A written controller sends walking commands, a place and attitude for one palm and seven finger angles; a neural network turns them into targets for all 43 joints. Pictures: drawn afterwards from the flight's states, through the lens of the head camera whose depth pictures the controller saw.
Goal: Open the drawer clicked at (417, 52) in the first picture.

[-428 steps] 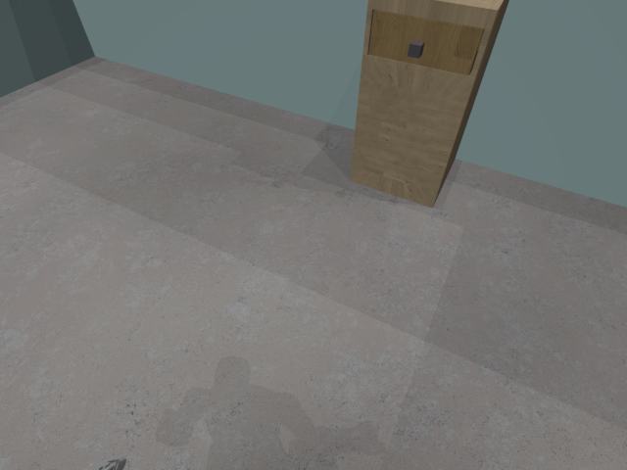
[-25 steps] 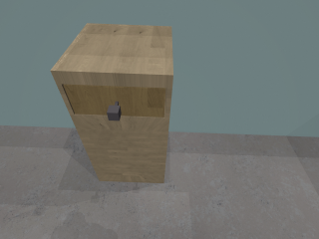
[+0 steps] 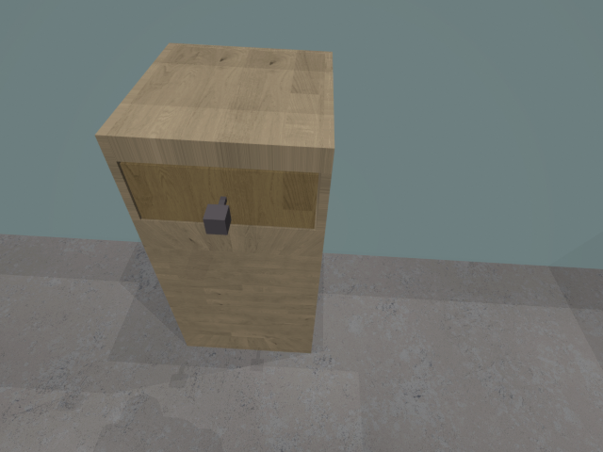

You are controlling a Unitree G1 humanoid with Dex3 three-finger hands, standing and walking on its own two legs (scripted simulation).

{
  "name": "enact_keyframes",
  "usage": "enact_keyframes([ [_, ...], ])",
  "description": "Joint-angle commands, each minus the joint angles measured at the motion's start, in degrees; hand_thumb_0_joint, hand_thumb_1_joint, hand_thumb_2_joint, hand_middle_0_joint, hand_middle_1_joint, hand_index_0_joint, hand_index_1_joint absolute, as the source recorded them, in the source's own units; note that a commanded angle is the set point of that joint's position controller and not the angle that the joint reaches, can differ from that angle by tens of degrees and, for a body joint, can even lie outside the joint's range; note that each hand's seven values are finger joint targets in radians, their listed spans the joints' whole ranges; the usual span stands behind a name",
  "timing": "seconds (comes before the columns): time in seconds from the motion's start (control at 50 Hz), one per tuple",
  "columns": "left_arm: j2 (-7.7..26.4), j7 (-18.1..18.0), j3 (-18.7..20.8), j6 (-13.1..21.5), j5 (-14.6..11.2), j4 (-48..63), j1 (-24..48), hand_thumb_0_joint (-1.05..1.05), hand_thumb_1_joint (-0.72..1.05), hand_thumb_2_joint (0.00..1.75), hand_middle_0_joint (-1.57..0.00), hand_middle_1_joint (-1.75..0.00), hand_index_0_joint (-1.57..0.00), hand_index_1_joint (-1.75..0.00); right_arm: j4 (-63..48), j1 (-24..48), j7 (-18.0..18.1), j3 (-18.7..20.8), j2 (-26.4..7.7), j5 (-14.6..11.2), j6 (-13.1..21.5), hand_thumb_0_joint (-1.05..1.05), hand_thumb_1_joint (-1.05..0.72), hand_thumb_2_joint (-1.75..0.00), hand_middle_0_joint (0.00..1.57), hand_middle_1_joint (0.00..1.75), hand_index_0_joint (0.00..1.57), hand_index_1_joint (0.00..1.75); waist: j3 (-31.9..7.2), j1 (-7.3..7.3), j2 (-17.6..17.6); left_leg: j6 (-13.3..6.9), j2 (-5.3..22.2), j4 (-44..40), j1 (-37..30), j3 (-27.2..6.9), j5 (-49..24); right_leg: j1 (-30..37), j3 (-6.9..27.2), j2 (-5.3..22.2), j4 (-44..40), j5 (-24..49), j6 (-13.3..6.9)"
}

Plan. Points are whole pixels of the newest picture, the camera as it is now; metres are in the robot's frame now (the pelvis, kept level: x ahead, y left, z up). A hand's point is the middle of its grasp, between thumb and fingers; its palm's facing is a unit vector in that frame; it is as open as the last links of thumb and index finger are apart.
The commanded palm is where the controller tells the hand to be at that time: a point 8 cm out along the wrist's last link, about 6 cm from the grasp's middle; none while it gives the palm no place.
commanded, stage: come to a stop and stand still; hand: left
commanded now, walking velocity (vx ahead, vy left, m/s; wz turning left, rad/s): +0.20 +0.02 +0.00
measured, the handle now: (219, 212) +0.56 +0.21 -0.04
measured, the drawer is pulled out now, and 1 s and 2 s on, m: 0.00 0.00 0.00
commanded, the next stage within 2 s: look again from close up in 0.98 s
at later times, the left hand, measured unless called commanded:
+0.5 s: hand out of the picture +0.05 +0.19 -0.17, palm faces +0.03 -0.98 -0.22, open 7.3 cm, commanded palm none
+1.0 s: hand out of the picture +0.01 +0.19 -0.16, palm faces -0.02 -0.98 -0.21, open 7.4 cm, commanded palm none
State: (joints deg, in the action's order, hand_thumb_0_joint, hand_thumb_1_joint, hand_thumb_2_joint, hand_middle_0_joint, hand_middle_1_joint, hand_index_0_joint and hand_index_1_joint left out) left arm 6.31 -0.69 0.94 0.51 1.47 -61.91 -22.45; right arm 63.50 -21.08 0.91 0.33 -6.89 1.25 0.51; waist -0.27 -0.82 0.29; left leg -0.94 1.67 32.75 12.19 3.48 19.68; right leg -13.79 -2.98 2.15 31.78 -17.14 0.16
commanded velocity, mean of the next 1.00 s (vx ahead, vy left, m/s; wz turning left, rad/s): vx -0.04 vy -0.01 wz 0.00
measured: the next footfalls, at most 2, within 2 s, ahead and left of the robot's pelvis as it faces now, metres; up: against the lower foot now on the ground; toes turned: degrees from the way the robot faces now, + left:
none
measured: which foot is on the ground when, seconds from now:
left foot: down 0.00-1.00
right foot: down 0.00-1.00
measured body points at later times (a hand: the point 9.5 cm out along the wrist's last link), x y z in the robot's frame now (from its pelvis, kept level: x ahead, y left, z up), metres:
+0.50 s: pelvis +0.03 +0.01 +0.00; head +0.06 +0.01 +0.45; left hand +0.05 +0.24 -0.15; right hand +0.01 -0.20 -0.16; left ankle -0.02 +0.11 -0.73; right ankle +0.01 -0.12 -0.73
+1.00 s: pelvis +0.00 +0.01 +0.01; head +0.00 +0.00 +0.45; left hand +0.01 +0.24 -0.15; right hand +0.01 -0.22 -0.15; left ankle -0.02 +0.11 -0.73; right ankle +0.01 -0.12 -0.73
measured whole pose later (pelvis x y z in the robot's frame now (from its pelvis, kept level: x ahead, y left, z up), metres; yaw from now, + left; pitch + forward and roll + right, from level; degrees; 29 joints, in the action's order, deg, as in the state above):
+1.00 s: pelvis +0.00 +0.01 +0.01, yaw -2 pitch -1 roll +0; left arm 9.7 -0.8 -1.2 -0.5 0.8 -60.5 -17.2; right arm 59.6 -16.7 0.7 -1.0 -10.5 0.9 0.4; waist 1.4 -0.2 -0.8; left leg -1.0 0.6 27.7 9.7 5.3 16.9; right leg -13.8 -2.8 3.1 29.2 -14.2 1.0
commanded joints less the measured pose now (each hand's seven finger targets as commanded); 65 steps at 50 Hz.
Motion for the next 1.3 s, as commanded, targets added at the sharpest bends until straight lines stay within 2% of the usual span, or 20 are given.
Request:
enact_keyframes([
  [0.0, 6.3, -0.4, 2.1, 1.4, -0.3, 0.8, -6.4, 0.00, 0.90, 0.90, -0.20, -0.30, -0.20, -0.30, -2.8, -2.9, 0.0, 0.6, -2.9, 0.0, 1.5, 0.00, -0.90, -0.90, 0.20, 0.30, 0.20, 0.30, 8.1, -0.04, 5.7, -2.1, -0.9, -0.5, 9.9, 0.1, 3.3, -0.1, 12.4, 7.4, -12.5, -13.2, -7.0],
  [0.06, 5.5, -0.3, 2.2, 1.4, -0.2, 1.1, -4.8, 0.00, 0.90, 0.90, -0.20, -0.30, -0.20, -0.30, -2.0, -5.1, 0.1, 0.4, -3.1, -0.2, 2.3, 0.00, -0.90, -0.90, 0.20, 0.30, 0.20, 0.30, 8.2, 1.36, 1.7, -2.5, 0.7, -4.6, 4.1, -1.3, -2.7, -3.3, 7.0, 5.3, -6.9, -4.4, -6.0],
  [0.1, 2.4, -0.5, 1.2, 1.4, 0.0, 1.4, -3.1, 0.00, 0.90, 0.90, -0.20, -0.30, -0.20, -0.30, 0.7, -9.9, 1.1, 0.6, -6.3, -0.3, 2.9, 0.00, -0.90, -0.90, 0.20, 0.30, 0.20, 0.30, 4.8, 2.49, -10.2, -5.2, 8.9, -9.0, -5.5, -9.2, -28.8, -6.8, -2.2, 0.0, 5.4, 5.2, -2.5],
  [0.12, 1.4, -0.9, 0.8, 1.3, -0.1, 1.3, -2.6, 0.00, 0.90, 0.90, -0.20, -0.30, -0.20, -0.30, 1.3, -10.3, 1.9, 0.4, -6.6, -0.3, 2.8, 0.00, -0.90, -0.90, 0.20, 0.30, 0.20, 0.30, 5.3, 2.16, -12.6, -7.5, 12.4, -8.8, -8.2, -11.3, -46.8, -9.1, -3.2, -0.9, 7.1, 0.3, -1.4],
  [0.14, 1.0, -1.1, 0.5, 1.3, -0.5, 0.9, -2.7, 0.00, 0.90, 0.90, -0.20, -0.30, -0.20, -0.30, 1.4, -9.3, 2.3, 0.0, -6.2, -0.3, 2.6, 0.00, -0.90, -0.90, 0.20, 0.30, 0.20, 0.30, 5.0, 1.58, -10.1, -8.3, 13.2, -7.3, -9.4, -10.5, -58.8, -8.2, -2.1, -0.2, 5.4, -4.4, -1.4],
  [0.16, 0.9, -1.2, 0.4, 1.2, -0.8, 0.4, -3.1, 0.00, 0.90, 0.90, -0.20, -0.30, -0.20, -0.30, 1.0, -7.6, 2.6, 0.0, -6.2, -0.4, 2.4, 0.00, -0.90, -0.90, 0.20, 0.30, 0.20, 0.30, 5.3, 0.86, -8.7, -7.3, 12.0, -6.2, -9.0, -8.4, -62.8, -5.4, -1.6, 0.5, 1.3, -2.6, -1.3],
  [0.22, 3.2, -1.8, 0.6, 1.2, -1.2, -1.4, -6.5, 0.00, 0.90, 0.90, -0.20, -0.30, -0.20, -0.30, -0.3, -4.1, 3.0, 0.1, -4.9, -1.2, 1.9, 0.00, -0.90, -0.90, 0.20, 0.30, 0.20, 0.30, 4.0, -0.16, -2.2, -1.9, 5.9, -4.5, -3.8, -3.7, -52.2, 5.7, 1.6, 3.8, -2.5, 31.6, -1.6],
  [0.26, 4.7, -2.0, 1.0, 0.8, -1.0, -0.4, -5.0, 0.00, 0.90, 0.90, -0.20, -0.30, -0.20, -0.30, -0.6, -3.9, 3.0, 0.7, -5.0, -1.2, 1.4, 0.00, -0.90, -0.90, 0.20, 0.30, 0.20, 0.30, 1.7, 0.30, -0.3, -1.4, 5.0, -5.0, -4.0, -2.5, -45.4, 6.9, 1.7, 5.1, -0.5, 38.6, -1.1],
  [0.38, 4.8, -2.1, 1.5, -0.3, -0.8, 3.2, -0.6, 0.00, 0.90, 0.90, -0.20, -0.30, -0.20, -0.30, -1.5, -2.2, 2.7, 1.5, -5.0, -0.8, 0.6, 0.00, -0.90, -0.90, 0.20, 0.30, 0.20, 0.30, 1.0, 0.27, -0.8, -2.2, 6.1, -6.5, -4.3, -3.2, -40.0, 3.9, 2.4, 3.9, -1.0, 26.3, -1.1],
  [0.46, 5.5, -2.0, 1.3, 0.0, -0.7, 3.4, 0.2, 0.00, 0.90, 0.90, -0.20, -0.30, -0.20, -0.30, -1.3, -1.8, 2.2, 1.2, -4.5, -0.6, 0.8, 0.00, -0.90, -0.90, 0.20, 0.30, 0.20, 0.30, -1.4, 0.42, -1.4, -1.8, 4.9, -6.7, -4.1, -2.8, -35.4, 6.1, 3.0, 4.7, -1.7, 28.9, -1.7],
  [0.48, 10.9, -4.1, 1.6, 0.1, -0.7, 1.8, -1.7, 0.00, 0.90, 0.90, -0.20, -0.30, -0.20, -0.30, -6.9, 5.8, 1.3, 2.6, -9.8, -2.1, 0.7, 0.00, -0.90, -0.90, 0.20, 0.30, 0.20, 0.30, 2.5, -0.85, 5.5, 0.7, 6.4, 4.2, 1.4, -1.5, -32.0, 2.8, 5.0, 7.5, -5.1, 41.7, -0.7],
  [0.5, 10.9, -3.7, 1.6, 1.0, -0.5, 4.7, -0.1, 0.00, 0.90, 0.90, -0.20, -0.30, -0.20, -0.30, -8.5, 3.0, 0.6, 2.4, -6.4, -1.2, 0.3, 0.00, -0.90, -0.90, 0.20, 0.30, 0.20, 0.30, -0.8, 1.01, 10.0, 0.5, 2.5, 2.2, 4.5, -1.8, -7.3, 6.6, 7.4, 9.8, -4.1, 40.5, -3.1],
  [0.52, 11.6, -3.3, 0.8, 1.2, -0.9, 5.1, 2.8, 0.00, 0.90, 0.90, -0.20, -0.30, -0.20, -0.30, -8.5, 3.5, 0.1, 1.9, -5.3, -1.0, -0.3, 0.00, -0.90, -0.90, 0.20, 0.30, 0.20, 0.30, -1.9, 1.36, 10.5, 0.2, 1.5, -0.3, 2.9, -0.2, 0.8, 4.9, 7.4, 10.2, -5.5, 30.3, -4.0],
  [0.54, 10.8, -2.9, 0.7, 1.2, -0.7, 6.2, 4.9, 0.00, 0.90, 0.90, -0.20, -0.30, -0.20, -0.30, -8.4, 1.6, -0.1, 1.6, -5.3, -0.8, -0.3, 0.00, -0.90, -0.90, 0.20, 0.30, 0.20, 0.30, -2.9, 2.69, 6.2, -0.1, 1.1, -3.0, 0.5, -1.0, -1.5, 3.0, 6.9, 9.1, -4.4, 21.5, -4.3],
  [0.56, 10.2, -2.5, 0.6, 1.0, -0.9, 6.7, 5.8, 0.00, 0.90, 0.90, -0.20, -0.30, -0.20, -0.30, -7.8, 0.6, -0.1, 1.3, -6.0, -0.5, 0.2, 0.00, -0.90, -0.90, 0.20, 0.30, 0.20, 0.30, -1.7, 2.71, -1.4, -0.8, 2.9, -5.2, -0.3, -3.1, -8.3, 1.0, 5.5, 6.6, -2.9, 15.2, -3.7],
  [0.6, 9.6, -2.0, 0.2, 0.4, -1.1, 6.5, 5.6, 0.00, 0.90, 0.90, -0.20, -0.30, -0.20, -0.30, -7.9, 2.0, 0.2, 1.0, -7.8, -0.2, 0.8, 0.00, -0.90, -0.90, 0.20, 0.30, 0.20, 0.30, 1.0, 1.18, -10.2, -2.2, 6.2, -8.3, 2.0, -6.2, -19.1, 1.7, 1.8, 2.8, -0.9, 9.5, -2.2],
  [0.68, 9.1, -1.3, -0.6, -0.3, -0.8, 5.7, 5.8, 0.00, 0.90, 0.90, -0.20, -0.30, -0.20, -0.30, -9.1, 3.7, 0.3, 0.5, -9.2, -0.3, 0.4, 0.00, -0.90, -0.90, 0.20, 0.30, 0.20, 0.30, 6.2, 0.78, -2.1, -2.2, 5.4, -11.7, 6.1, -6.1, -5.0, 1.2, 2.6, 2.3, -4.9, 3.4, -1.8],
  [0.78, 9.4, -0.8, -0.7, -0.4, -0.7, 5.4, 5.5, 0.00, 0.90, 0.90, -0.20, -0.30, -0.20, -0.30, -8.4, 3.8, 0.0, 0.3, -10.1, -0.1, 0.3, 0.00, -0.90, -0.90, 0.20, 0.30, 0.20, 0.30, 7.9, 0.68, -2.0, -2.0, 4.7, -15.4, 7.5, -6.5, 5.6, 0.4, 3.3, 2.4, -6.7, -0.1, -1.7],
  [0.9, 9.4, -0.6, -0.8, 0.4, -0.7, 4.3, 4.5, 0.00, 0.90, 0.90, -0.20, -0.30, -0.20, -0.30, -6.9, 2.6, 0.0, -0.1, -9.6, -0.3, 0.6, 0.00, -0.90, -0.90, 0.20, 0.30, 0.20, 0.30, 4.7, 1.06, 0.9, -1.9, 3.8, -13.1, 3.4, -4.9, -0.2, 0.3, 4.9, 3.6, -8.5, 1.4, -1.8],
  [1.28, 7.1, -1.1, -0.5, 1.0, -0.8, -0.6, 2.0, 0.00, 0.90, 0.90, -0.20, -0.30, -0.20, -0.30, -0.2, -0.5, 0.9, -0.6, -6.2, -0.5, 1.1, 0.00, -0.90, -0.90, 0.20, 0.30, 0.20, 0.30, 4.1, 0.85, -0.3, -1.0, 4.3, -11.1, 0.2, -3.0, -9.9, 2.6, 4.2, 4.0, -7.6, 11.7, -2.4],
])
